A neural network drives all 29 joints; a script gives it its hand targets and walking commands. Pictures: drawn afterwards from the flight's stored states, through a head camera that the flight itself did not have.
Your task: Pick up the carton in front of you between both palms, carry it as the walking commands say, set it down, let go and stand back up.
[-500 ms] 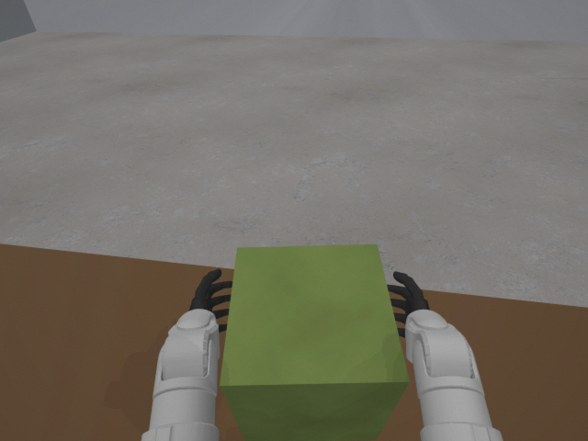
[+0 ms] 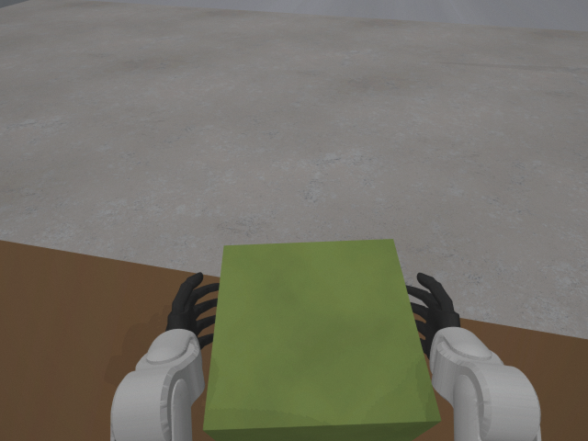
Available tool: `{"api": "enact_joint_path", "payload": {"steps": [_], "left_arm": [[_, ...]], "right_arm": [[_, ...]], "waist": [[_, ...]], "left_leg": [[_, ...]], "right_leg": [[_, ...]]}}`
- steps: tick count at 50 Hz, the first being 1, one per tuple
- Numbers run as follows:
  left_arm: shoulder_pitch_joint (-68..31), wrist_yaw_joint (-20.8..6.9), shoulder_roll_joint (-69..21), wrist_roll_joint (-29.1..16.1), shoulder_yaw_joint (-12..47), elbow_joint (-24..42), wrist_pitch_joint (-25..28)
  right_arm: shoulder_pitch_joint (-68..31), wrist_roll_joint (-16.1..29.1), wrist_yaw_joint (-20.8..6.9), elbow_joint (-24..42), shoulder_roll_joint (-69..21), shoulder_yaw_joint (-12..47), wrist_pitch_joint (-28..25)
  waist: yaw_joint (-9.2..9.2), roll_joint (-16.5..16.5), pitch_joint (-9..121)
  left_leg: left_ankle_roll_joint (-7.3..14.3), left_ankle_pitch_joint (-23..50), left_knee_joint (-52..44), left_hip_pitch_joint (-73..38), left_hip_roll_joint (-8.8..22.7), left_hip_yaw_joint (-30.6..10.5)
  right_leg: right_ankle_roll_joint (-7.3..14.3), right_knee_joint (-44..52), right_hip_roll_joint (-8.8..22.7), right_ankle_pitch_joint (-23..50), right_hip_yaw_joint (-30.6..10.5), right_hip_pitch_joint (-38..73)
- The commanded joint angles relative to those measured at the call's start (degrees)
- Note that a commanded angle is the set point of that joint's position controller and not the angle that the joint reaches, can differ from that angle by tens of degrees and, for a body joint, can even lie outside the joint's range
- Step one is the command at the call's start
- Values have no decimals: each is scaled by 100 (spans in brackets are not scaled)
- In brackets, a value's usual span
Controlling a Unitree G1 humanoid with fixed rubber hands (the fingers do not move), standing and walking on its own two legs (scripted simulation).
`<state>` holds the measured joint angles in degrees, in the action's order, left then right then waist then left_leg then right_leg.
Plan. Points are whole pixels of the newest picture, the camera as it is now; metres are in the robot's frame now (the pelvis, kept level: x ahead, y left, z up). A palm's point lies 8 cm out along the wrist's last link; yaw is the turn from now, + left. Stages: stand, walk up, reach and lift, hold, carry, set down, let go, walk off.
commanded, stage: carry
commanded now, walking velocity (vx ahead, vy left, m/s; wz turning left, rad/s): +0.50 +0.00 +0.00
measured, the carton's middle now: (312, 358) +0.25 +0.00 +0.03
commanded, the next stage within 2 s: none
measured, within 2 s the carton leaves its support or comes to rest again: neither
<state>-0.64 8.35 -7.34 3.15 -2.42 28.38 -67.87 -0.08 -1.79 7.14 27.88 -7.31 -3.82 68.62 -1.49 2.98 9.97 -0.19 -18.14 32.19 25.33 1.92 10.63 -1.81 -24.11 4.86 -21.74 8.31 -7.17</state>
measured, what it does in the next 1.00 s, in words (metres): walks ahead: left foot, then right foot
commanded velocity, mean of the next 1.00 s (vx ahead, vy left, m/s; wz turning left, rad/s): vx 0.50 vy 0.00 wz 0.00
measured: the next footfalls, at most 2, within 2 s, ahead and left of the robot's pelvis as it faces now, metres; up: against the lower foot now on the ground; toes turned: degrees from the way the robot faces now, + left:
left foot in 0.02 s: +0.10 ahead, +0.10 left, +0.00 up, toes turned +9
right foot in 0.44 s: +0.45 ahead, -0.11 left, +0.00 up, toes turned -13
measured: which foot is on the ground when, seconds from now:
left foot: up 0.00-0.00, down 0.02-0.46, up 0.48-0.92, down 0.94-1.00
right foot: down 0.00-0.02, up 0.04-0.42, down 0.44-0.96, up 0.98-1.00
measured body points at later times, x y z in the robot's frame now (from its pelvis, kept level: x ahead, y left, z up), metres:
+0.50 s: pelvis +0.32 -0.03 -0.02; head +0.30 -0.03 +0.43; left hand +0.56 +0.13 +0.06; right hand +0.56 -0.18 +0.05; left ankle +0.10 +0.08 -0.68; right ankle +0.41 -0.10 -0.74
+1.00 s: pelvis +0.63 +0.00 -0.03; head +0.65 +0.02 +0.42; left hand +0.99 +0.15 +0.08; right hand +0.97 -0.16 +0.08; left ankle +0.74 +0.07 -0.74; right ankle +0.44 -0.10 -0.68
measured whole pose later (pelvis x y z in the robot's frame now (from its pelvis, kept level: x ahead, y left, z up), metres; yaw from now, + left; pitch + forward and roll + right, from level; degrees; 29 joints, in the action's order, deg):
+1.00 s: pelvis +0.63 +0.00 -0.03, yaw -1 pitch +3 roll +0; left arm -27.9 10.3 -3.7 1.0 -12.6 3.0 -60.6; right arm -27.7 -1.5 10.0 2.3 -5.7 -12.8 61.0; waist 1.7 1.9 2.4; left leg 6.2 -11.1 39.6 32.0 0.6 10.0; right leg 1.0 -56.4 2.9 -28.8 5.4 -10.9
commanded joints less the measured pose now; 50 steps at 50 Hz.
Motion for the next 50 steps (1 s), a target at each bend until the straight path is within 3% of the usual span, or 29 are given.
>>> {"api": "enact_joint_path", "payload": {"steps": [1, 2, 3, 4, 5, 6, 7, 9, 11, 15, 17, 19, 21, 22, 23, 24, 25, 27, 28, 30, 33, 36, 42, 44, 46, 47, 48, 49, 50], "left_arm": [[-2250, -503, -4230, -1731, 3548, 736, -69], [-2326, -455, -3967, -1776, 3535, 935, -152], [-2521, -430, -3786, -1852, 3518, 957, -240], [-2516, -421, -3777, -1925, 3556, 872, -276], [-2443, -433, -3814, -1910, 3482, 768, -293], [-2343, -448, -3945, -1878, 3419, 624, -288], [-2227, -456, -4065, -1820, 3352, 502, -262], [-1987, -456, -4223, -1620, 3245, 349, -186], [-1728, -450, -4308, -1392, 3178, 241, -112], [-1459, -457, -4303, -1143, 3225, 261, -46], [-1510, -487, -4256, -1162, 3319, 383, -38], [-1591, -523, -4255, -1241, 3409, 485, -26], [-1527, -555, -4251, -1304, 3441, 479, 3], [-1575, -572, -4237, -1333, 3451, 525, 17], [-1653, -583, -4117, -1325, 3393, 472, 28], [-1709, -605, -4196, -1444, 3450, 380, 57], [-1862, -654, -4317, -1540, 3535, 515, 80], [-2325, -739, -4675, -1696, 3689, 481, 205], [-2563, -762, -4737, -1729, 3739, 421, 271], [-2759, -782, -4662, -1757, 3736, 185, 374], [-2930, -739, -4294, -1670, 3529, -254, 465], [-3318, -588, -3912, -1550, 3245, -660, 538], [-4367, -114, -3309, -1220, 2605, -1520, 626], [-4741, 27, -3272, -1134, 2412, -1813, 649], [-5142, 131, -3345, -1093, 2284, -2063, 674], [-5318, 173, -3366, -1071, 2238, -2145, 686], [-5486, 207, -3419, -1061, 2167, -2189, 696], [-5509, 224, -3531, -1071, 2063, -2291, 702], [-5858, 241, -3644, -1110, 2043, -2257, 735]], "right_arm": [[-2064, 1319, -344, 574, -4145, 3219, -77], [-1827, 1187, -231, 533, -3837, 3057, -47], [-1963, 1133, -143, 487, -3748, 2982, -24], [-2021, 1157, -99, 635, -3726, 2973, 21], [-2108, 1200, -80, 721, -3812, 3031, 44], [-2263, 1261, -88, 789, -3885, 3114, 45], [-2403, 1348, -122, 872, -3974, 3241, 40], [-2510, 1529, -231, 958, -4135, 3491, 22], [-2479, 1661, -360, 982, -4201, 3663, -3], [-2219, 1724, -568, 851, -4116, 3758, -29], [-2109, 1682, -621, 801, -4076, 3736, -41], [-2081, 1634, -647, 825, -4058, 3720, -51], [-2056, 1572, -650, 871, -3980, 3714, -57], [-2103, 1535, -642, 886, -3897, 3697, -71], [-2203, 1511, -627, 977, -3875, 3739, -59], [-2260, 1514, -625, 977, -3842, 3754, -63], [-2332, 1517, -622, 862, -4025, 3806, -115], [-2496, 1430, -636, 661, -4351, 3721, -241], [-2542, 1350, -625, 484, -4459, 3663, -316], [-2596, 1157, -556, 215, -4463, 3558, -450], [-2826, 922, -388, -151, -4209, 3334, -582], [-3329, 849, -190, -477, -3900, 3104, -660], [-4607, 821, 164, -1140, -3201, 2608, -737], [-4978, 834, 235, -1411, -3085, 2380, -763], [-5273, 839, 275, -1761, -3048, 2130, -805], [-5294, 837, 287, -1964, -3045, 2017, -828], [-5356, 846, 306, -2053, -3010, 1925, -847], [-5711, 902, 335, -2159, -3081, 1959, -877], [-5879, 1038, 308, -2133, -3342, 1999, -896]], "waist": [[213, -67, 978], [349, -1413, 945], [386, -2156, 807], [342, -1509, 628], [335, -1014, 601], [322, -645, 699], [301, -504, 656], [283, -606, 520], [269, -725, 377], [290, -1034, 8], [299, -1263, -158], [260, -1356, -87], [116, -1158, 408], [4, -898, 780], [-26, 348, 1278], [-117, 1314, 1278], [-40, 918, 1138], [53, -81, 1018], [83, -213, 939], [68, 74, 902], [-8, 335, 586], [-126, 299, 299], [-214, 423, 37], [-123, 501, 55], [291, 271, 565], [562, -167, 1118], [611, -1091, 1646], [584, -2562, 2000], [540, -2016, 1939]], "left_leg": [[109, 531, -630, -2884, -13, 222], [569, -647, -1630, -3419, 1314, -2191], [1287, -139, -1924, -3883, 2226, -3957], [1482, 424, -1823, -3763, 2405, -3961], [1442, 1044, -1734, -3522, 2274, -3560], [1328, 1017, -1774, -3393, 2181, -3220], [1135, 1034, -1909, -3153, 2039, -2754], [841, 1320, -2129, -2821, 1729, -1901], [765, 1739, -2196, -2759, 1500, -1390], [617, 2670, -2053, -2625, 1132, -592], [582, 2877, -2012, -2571, 1132, -447], [489, 3733, -1551, -2543, 1130, -194], [239, 4398, -148, -2184, 863, 330], [90, 3434, 957, -1427, 709, 350], [-168, 1781, 2772, -13, 237, 184], [-188, -795, 3998, 1177, -414, -295], [44, -887, 4743, 1485, -17, -923], [271, -310, 4580, 1371, 414, -1095], [297, -6, 4163, 1204, 543, -1144], [298, 259, 3627, 991, 483, -928], [183, 546, 2574, 1208, 487, -685], [133, 1046, 1473, 1384, 409, -455], [337, 1424, 565, 1296, 155, -196], [498, 1205, 360, 956, 46, -135], [586, 1010, -97, -531, -431, 287], [580, 762, -144, -1822, -353, 65], [863, 145, -442, -2774, 982, -2147], [1587, 336, -1294, -4032, 1898, -4644], [1619, 1038, -1199, -4145, 1893, -4373]], "right_leg": [[372, -745, 498, 878, 157, -1360], [27, -2378, -61, 261, 550, -2482], [31, -3456, -413, -849, 157, -3698], [174, -4213, -59, -1038, -410, -4109], [251, -4445, 196, -824, -583, -4151], [271, -4417, 332, -511, -648, -4104], [260, -4045, 423, -154, -658, -3950], [189, -3252, 271, 454, -413, -3544], [139, -2578, 122, 860, -200, -3376], [185, -1169, -188, 1461, 308, -2855], [300, -861, -242, 1741, 483, -2541], [419, -713, -377, 1855, 678, -1866], [436, -444, -813, 1485, 1082, -252], [457, -456, -416, 1150, 582, 882], [1106, 136, 1287, -196, -2193, 1951], [1671, 1159, 2007, -68, -4124, 2252], [1665, 1071, 2002, 489, -3664, 1985], [1352, 875, 1660, 1158, -2619, 1064], [1161, 984, 1496, 956, -2182, 642], [991, 1128, 1273, 496, -1518, 250], [1099, 1372, 1184, 342, -1043, 76], [1151, 1306, 1033, 842, -717, 229], [1144, 802, 904, 2143, -387, 751], [1054, 443, 917, 2742, -263, 858], [761, -926, 659, 4201, 279, 656], [588, -2159, 390, 3789, 397, 148], [367, -3771, -14, 2270, 329, -922], [266, -5150, -1025, -578, -271, -2845], [447, -5820, -717, -705, -935, -3344]]}}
